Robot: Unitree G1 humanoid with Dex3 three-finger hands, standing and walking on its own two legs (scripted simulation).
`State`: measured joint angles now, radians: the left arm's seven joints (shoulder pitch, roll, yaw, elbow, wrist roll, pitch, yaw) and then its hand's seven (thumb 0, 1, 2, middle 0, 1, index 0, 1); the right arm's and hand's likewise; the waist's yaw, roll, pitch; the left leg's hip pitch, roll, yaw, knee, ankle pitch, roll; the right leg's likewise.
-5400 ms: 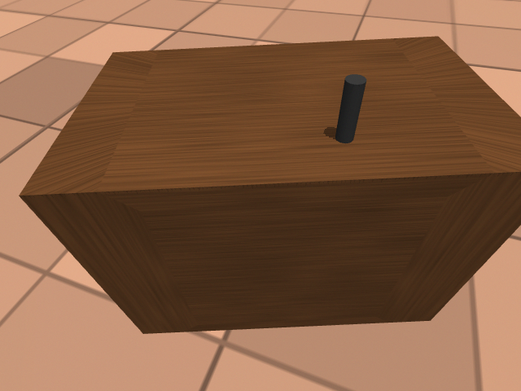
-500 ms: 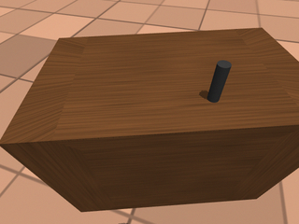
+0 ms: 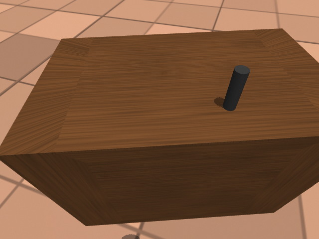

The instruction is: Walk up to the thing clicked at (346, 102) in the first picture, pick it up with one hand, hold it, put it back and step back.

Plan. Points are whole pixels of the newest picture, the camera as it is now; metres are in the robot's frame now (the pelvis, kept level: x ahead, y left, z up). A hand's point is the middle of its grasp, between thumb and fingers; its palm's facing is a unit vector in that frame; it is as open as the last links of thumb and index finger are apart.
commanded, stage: stand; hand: right
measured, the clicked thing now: (235, 89) +0.50 -0.21 +0.09
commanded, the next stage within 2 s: rise first in 0.56 s
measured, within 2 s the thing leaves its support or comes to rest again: neither
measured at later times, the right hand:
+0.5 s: hand out of the picture +0.08 -0.25 -0.16, palm faces -0.01 +0.94 -0.34, open 7.4 cm
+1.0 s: hand (268, 224) +0.18 -0.26 -0.10, palm faces +0.22 +0.93 -0.31, open 12.9 cm
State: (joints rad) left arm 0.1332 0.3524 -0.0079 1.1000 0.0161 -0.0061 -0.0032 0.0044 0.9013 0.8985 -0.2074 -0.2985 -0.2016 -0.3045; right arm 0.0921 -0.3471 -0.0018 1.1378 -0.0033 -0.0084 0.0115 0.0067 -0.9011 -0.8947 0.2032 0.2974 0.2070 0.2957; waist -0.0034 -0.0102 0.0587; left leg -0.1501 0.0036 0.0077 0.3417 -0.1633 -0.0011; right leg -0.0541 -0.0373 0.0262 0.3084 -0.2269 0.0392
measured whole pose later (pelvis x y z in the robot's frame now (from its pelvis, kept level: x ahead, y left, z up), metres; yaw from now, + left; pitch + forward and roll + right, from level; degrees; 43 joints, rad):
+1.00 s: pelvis +0.00 -0.01 -0.01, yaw +0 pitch +2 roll +0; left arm 0.10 0.26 0.11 0.81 -0.04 -0.08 0.06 0.00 0.30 0.30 -0.06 -0.07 -0.06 -0.07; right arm 0.15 -0.29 -0.13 0.66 0.06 -0.08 -0.05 0.01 -0.27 -0.31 0.08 0.07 0.07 0.07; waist -0.01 -0.01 -0.02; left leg -0.27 0.01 0.01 0.43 -0.20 -0.01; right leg -0.20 -0.03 0.03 0.43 -0.28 0.03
